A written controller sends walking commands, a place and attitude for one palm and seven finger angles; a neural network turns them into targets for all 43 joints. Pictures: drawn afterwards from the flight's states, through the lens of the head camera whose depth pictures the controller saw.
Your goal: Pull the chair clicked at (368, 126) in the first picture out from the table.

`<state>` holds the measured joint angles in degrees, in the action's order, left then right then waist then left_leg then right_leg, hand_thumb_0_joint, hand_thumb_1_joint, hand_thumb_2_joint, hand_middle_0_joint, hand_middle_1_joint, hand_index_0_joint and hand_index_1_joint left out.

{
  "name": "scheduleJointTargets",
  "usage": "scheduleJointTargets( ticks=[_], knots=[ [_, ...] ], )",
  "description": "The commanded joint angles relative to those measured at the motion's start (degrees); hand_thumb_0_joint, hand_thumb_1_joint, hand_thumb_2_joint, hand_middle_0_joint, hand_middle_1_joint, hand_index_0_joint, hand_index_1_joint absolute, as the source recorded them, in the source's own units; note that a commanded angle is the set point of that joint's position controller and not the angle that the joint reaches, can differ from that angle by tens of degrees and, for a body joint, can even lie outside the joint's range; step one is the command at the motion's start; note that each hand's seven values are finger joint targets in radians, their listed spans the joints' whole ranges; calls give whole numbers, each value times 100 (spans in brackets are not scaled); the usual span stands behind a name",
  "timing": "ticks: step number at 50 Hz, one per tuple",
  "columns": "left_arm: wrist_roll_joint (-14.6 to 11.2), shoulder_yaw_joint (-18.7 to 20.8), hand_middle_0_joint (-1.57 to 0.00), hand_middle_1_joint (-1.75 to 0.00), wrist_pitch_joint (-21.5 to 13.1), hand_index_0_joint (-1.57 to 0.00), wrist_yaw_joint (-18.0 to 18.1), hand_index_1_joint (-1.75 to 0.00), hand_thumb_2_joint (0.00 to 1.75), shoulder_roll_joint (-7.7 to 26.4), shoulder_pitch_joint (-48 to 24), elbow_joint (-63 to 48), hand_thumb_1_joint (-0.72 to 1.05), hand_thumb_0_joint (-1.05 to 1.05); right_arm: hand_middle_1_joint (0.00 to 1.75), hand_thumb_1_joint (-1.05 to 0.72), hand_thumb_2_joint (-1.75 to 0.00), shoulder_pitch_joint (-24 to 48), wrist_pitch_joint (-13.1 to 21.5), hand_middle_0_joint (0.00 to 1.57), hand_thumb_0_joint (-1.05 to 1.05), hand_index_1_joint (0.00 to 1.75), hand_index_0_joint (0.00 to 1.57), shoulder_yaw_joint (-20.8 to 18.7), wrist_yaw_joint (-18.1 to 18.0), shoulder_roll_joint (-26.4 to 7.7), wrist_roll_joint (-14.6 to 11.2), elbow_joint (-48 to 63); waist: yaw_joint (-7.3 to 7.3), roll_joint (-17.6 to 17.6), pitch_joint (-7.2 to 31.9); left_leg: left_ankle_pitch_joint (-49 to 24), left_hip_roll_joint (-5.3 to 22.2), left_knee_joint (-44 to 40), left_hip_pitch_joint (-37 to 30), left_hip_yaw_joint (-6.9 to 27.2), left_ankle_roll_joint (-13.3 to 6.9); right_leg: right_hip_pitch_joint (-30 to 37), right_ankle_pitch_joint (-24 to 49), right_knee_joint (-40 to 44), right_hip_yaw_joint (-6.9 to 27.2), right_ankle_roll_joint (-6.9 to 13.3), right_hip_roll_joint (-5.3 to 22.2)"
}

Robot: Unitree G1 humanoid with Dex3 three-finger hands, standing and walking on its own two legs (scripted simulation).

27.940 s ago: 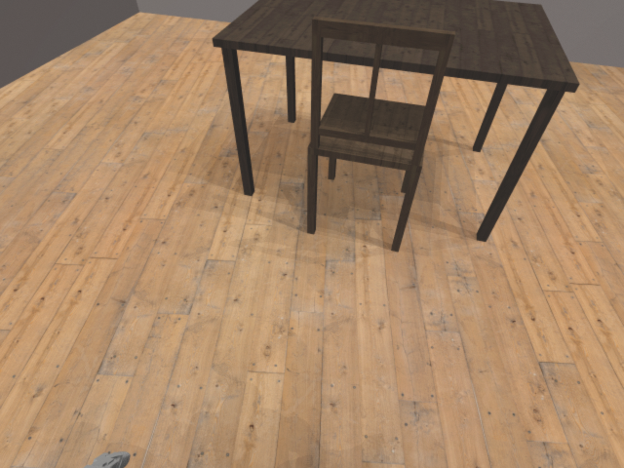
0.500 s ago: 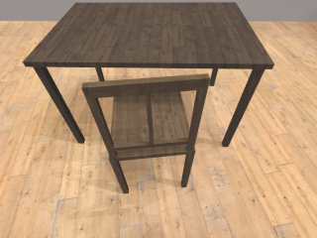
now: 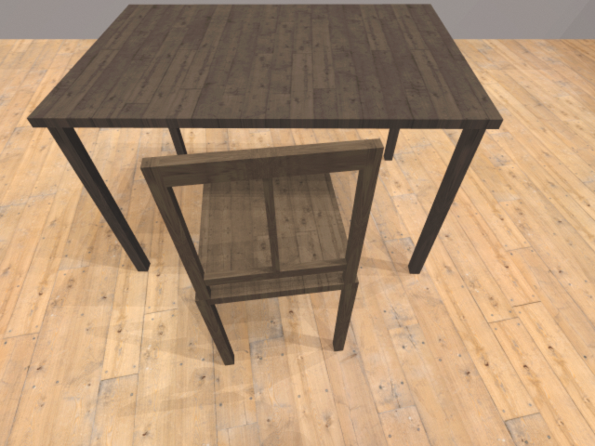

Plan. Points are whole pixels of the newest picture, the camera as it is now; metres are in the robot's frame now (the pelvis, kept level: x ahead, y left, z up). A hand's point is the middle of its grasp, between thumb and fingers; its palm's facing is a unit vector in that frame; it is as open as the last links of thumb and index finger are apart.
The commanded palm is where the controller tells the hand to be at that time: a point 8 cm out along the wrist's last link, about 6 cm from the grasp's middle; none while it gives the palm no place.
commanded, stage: look to check the result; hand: left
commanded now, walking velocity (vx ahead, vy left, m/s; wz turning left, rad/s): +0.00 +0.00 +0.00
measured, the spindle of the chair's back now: (272, 228) +0.53 +0.08 -0.09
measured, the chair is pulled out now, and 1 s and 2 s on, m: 0.18 0.18 0.18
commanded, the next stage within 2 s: take the last steps up to it in 0.68 s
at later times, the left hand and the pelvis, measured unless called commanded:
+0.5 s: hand out of the picture -0.01 +0.15 -0.17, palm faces +0.03 -0.98 -0.19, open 7.3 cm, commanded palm none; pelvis +0.01 -0.01 +0.00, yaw +0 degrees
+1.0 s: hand out of the picture +0.00 +0.14 -0.18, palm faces +0.02 -0.98 -0.18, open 7.3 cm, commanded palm none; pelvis +0.02 -0.02 +0.00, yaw +0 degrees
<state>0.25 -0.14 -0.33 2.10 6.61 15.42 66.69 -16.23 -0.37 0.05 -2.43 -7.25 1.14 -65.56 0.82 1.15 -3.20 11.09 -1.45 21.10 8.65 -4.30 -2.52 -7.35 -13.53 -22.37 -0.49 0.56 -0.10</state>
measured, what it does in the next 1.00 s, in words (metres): stands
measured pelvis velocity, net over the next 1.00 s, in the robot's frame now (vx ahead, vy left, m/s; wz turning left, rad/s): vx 0.02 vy -0.02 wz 0.00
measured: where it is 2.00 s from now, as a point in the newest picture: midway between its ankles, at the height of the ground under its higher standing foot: outside the picture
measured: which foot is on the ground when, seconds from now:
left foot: down 0.00-1.00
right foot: down 0.00-1.00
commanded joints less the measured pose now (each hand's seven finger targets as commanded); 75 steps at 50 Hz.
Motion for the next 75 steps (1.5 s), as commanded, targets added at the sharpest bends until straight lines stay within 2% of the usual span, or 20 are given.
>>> scheduleJointTargets(
  ticks=[1,15,33,41,48,53,57,59,61,63,64,66,67,68,69,70,71,73,74,75],
  knots=[
    [7,115,-20,-30,-64,-20,46,-30,90,510,379,-121,90,0,30,-90,-90,-375,90,20,0,30,20,-95,-24,-502,-5,103,-6,-179,-69,-587,696,-370,-246,748,-37,-510,546,455,481,159,523],
    [16,109,-20,-30,-63,-20,50,-30,90,471,380,-93,90,0,30,-90,-90,-305,87,20,0,30,20,-90,-33,-495,1,82,3,-63,-153,-639,706,-359,-241,721,-11,-564,584,455,509,156,511],
    [15,109,-20,-30,-78,-20,55,-30,90,511,353,-109,90,0,30,-90,-90,-206,76,20,0,30,20,-88,-25,-550,-6,72,-15,-188,-161,-707,710,-323,-273,695,18,-533,681,529,557,150,523],
    [5,113,-20,-30,-107,-20,57,-30,90,529,364,-105,90,0,30,-90,-90,-218,93,20,0,30,20,-80,-28,-550,5,49,-8,-156,67,-944,718,-273,-392,684,26,-365,1030,505,598,157,556],
    [58,161,-20,-30,-40,-20,-9,-30,90,525,359,-99,90,0,30,-90,-90,-373,17,20,0,30,20,-157,0,-604,54,-21,46,-154,-319,849,702,-325,-142,667,-31,-772,-819,437,503,268,362],
    [77,214,-20,-30,-44,-20,-57,-30,90,495,406,-167,90,0,30,-90,-90,-414,39,20,0,30,20,-196,9,-572,61,38,24,-109,-653,1075,778,-301,186,805,-127,-914,-847,192,495,342,295],
    [63,265,-20,-30,-118,-20,-48,-30,90,454,603,-128,90,0,30,-90,-90,-489,158,20,0,30,20,-178,-22,-511,46,19,-18,-248,-76,-472,720,285,-105,533,-152,-368,624,-173,469,394,390],
    [64,297,-20,-30,-124,-20,-20,-30,90,487,765,-88,90,0,30,-90,-90,-458,174,20,0,30,20,-183,-43,-441,36,41,-68,-514,-65,-671,589,639,169,313,-92,19,1505,-224,570,460,511],
    [59,356,-20,-30,-141,-20,15,-30,90,581,1055,-15,90,0,30,-90,-90,-403,201,20,0,30,20,-188,-62,-393,25,85,-155,-782,125,-472,407,1151,595,77,-8,682,2746,-315,803,581,732],
    [61,400,-20,-30,-127,-20,58,-30,90,665,1306,23,90,0,30,-90,-90,-276,169,20,0,30,20,-222,-76,-333,7,160,-244,-1102,-73,470,248,1735,1210,-103,63,1080,3618,-234,1133,811,1055],
    [72,405,-20,-30,-124,-20,67,-30,90,613,1354,27,90,0,30,-90,-90,-144,149,20,0,30,20,-228,-89,-320,17,201,-271,-926,-251,1149,228,1956,1466,-68,85,1129,4023,-249,1302,988,1174],
    [111,403,-20,-30,-115,-20,78,-30,90,614,1190,-80,90,0,30,-90,-90,-95,130,20,0,30,20,-240,-92,-262,18,254,-171,-649,-429,1561,229,1804,1387,-6,82,816,4256,-335,1326,1186,1286],
    [103,381,-20,-30,-116,-20,84,-30,90,568,908,-176,90,0,30,-90,-90,-346,122,20,0,30,20,-219,-97,-201,19,211,61,-491,-383,1131,265,1078,768,55,69,423,4491,-565,1086,1024,1147],
    [65,355,-20,-30,-106,-20,85,-30,90,513,622,-286,90,0,30,-90,-90,-855,149,20,0,30,20,-236,-91,-236,25,49,333,-162,-271,-808,350,469,-255,152,-25,-214,4424,-1126,657,649,745],
    [1,324,-20,-30,-106,-20,79,-30,90,378,510,-452,90,0,30,-90,-90,-1299,194,20,0,30,20,-276,-144,-537,85,-63,434,664,67,-2987,998,540,-1162,904,-323,-933,3182,-1916,233,293,221],
    [-57,268,-20,-30,-103,-20,117,-30,90,219,342,-568,90,0,30,-90,-90,-1507,194,20,0,30,20,-260,-198,-650,71,-128,395,1284,225,-4846,1805,293,-1278,1637,-832,-1212,-43,-2426,-58,101,-7],
    [-8,251,-20,-30,-59,-20,157,-30,90,249,210,-541,90,0,30,-90,-90,-1275,150,20,0,30,20,-171,-204,-534,49,-167,198,1250,-217,-5649,2001,143,-843,1642,-983,-1274,-1759,-2433,122,97,131],
    [-27,239,-20,-30,36,-20,116,-30,90,280,290,-479,90,0,30,-90,-90,-706,133,20,0,30,20,-114,-190,-481,37,54,-22,901,-609,-4688,1809,20,-217,1254,-762,-898,-1749,-1568,151,95,323],
    [-5,260,-20,-30,47,-20,74,-30,90,316,332,-425,90,0,30,-90,-90,-482,114,20,0,30,20,-113,-178,-525,33,122,-106,638,-590,-4241,1548,172,-182,1086,-572,-622,-1023,-945,56,103,310],
    [12,281,-20,-30,26,-20,48,-30,90,347,573,-339,90,0,30,-90,-90,-319,96,20,0,30,20,-121,-184,-594,5,193,-188,248,-339,-3752,1207,462,-308,925,-314,-341,424,-266,138,131,249]
  ],
)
